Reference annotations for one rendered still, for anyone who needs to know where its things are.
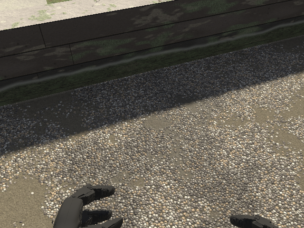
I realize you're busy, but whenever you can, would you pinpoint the robot left hand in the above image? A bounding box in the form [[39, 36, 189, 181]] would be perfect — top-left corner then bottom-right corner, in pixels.
[[52, 184, 124, 228]]

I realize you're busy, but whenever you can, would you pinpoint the robot right hand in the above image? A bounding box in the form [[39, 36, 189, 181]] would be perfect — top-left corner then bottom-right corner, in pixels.
[[230, 215, 278, 228]]

